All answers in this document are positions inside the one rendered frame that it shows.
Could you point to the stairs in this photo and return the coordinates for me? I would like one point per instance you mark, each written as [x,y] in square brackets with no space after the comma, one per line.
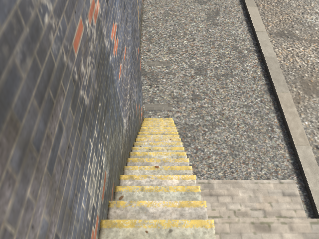
[157,196]

